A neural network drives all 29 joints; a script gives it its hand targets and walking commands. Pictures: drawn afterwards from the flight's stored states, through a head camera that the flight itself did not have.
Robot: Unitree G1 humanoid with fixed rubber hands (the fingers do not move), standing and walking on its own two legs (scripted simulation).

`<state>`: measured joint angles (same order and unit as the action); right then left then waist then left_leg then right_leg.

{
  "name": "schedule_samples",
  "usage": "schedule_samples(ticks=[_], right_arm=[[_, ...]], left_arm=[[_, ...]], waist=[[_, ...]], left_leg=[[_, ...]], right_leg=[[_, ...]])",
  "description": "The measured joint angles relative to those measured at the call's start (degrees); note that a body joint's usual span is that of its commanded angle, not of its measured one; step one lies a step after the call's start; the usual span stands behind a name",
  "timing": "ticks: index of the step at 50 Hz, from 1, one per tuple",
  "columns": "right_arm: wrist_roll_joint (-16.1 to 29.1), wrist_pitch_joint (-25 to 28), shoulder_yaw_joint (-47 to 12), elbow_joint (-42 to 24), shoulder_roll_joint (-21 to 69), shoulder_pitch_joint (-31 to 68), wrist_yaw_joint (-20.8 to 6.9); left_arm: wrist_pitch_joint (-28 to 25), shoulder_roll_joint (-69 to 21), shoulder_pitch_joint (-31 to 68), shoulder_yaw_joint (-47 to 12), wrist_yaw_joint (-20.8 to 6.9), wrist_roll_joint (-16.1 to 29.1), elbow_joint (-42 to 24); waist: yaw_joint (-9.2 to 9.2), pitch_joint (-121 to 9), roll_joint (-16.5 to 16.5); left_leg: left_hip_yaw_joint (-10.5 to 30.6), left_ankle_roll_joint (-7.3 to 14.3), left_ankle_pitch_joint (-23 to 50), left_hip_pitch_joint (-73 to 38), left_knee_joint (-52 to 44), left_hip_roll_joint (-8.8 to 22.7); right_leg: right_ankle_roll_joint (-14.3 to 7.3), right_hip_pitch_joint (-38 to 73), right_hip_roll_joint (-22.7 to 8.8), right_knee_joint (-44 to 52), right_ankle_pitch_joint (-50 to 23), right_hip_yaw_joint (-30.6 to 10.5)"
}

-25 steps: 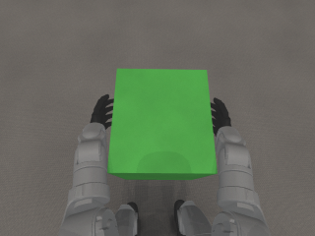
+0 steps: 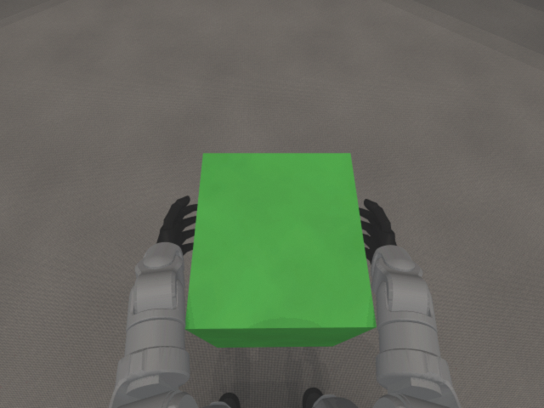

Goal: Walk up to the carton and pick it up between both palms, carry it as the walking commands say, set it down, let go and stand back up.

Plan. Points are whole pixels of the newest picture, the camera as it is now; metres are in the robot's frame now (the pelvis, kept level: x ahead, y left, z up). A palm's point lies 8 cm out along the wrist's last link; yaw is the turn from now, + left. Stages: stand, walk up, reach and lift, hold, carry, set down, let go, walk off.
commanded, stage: reach and lift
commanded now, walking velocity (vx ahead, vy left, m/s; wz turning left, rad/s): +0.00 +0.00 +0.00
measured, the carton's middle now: (275, 262) +0.34 -0.01 -0.08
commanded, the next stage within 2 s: hold in 1.50 s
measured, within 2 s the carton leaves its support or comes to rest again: neither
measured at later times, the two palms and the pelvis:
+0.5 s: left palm (161, 249) +0.32 +0.15 +0.05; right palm (398, 247) +0.31 -0.17 +0.05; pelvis +0.02 +0.00 +0.01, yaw +0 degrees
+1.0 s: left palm (154, 260) +0.31 +0.15 +0.05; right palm (393, 249) +0.30 -0.16 +0.05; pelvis +0.03 +0.00 +0.01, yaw -1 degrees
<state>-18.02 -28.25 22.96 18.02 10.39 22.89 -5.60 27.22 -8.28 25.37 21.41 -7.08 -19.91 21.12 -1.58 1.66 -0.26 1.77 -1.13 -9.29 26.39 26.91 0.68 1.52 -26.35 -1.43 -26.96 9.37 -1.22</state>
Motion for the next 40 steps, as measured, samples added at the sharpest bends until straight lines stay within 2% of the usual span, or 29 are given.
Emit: schedule_samples(ticks=[11, 21, 30, 40], right_arm=[[0.74, -3.74, -2.58, -1.79, -0.4, -3.19, 0.64], [2.25, -9.04, -5.91, -5.54, -1.3, -6.21, 1.2], [3.32, -13.07, -8.2, -8.53, -1.73, -7.95, 1.7], [4.22, -14.48, -10.28, -10.57, -2.16, -9.94, 2.23]], left_arm=[[3.76, 0.16, -3.28, -2.2, 0.7, 1.28, -1.89], [8.52, -0.08, -7.43, -4.77, 1.92, 3.03, -6.38], [12.41, -0.17, -10.34, -6.22, 2.65, 4.22, -10.52], [13.94, 0.21, -13.21, -8.04, 3.56, 5.48, -13.48]], waist=[[0.22, 1.65, -0.19], [0.22, 2.24, -0.34], [0.55, 2.95, -0.07], [0.93, 3.18, 0.03]], left_leg=[[0.02, -0.05, 0.65, -11.83, -4.86, 0.16], [-0.23, -0.15, 0.7, -20.11, -7.89, 0.32], [-0.63, -0.21, 0.45, -24.33, -9.1, 0.44], [-0.8, -0.26, 0.09, -25.18, -9.35, 0.51]], right_leg=[[-0.07, 11.9, 0.03, 4.96, -0.68, 0.18], [-0.17, 19.9, 0.11, 7.65, -0.66, 0.02], [-0.25, 23.71, 0.21, 8.31, -0.26, -0.36], [-0.26, 24.46, 0.29, 8.51, 0.06, -0.54]])
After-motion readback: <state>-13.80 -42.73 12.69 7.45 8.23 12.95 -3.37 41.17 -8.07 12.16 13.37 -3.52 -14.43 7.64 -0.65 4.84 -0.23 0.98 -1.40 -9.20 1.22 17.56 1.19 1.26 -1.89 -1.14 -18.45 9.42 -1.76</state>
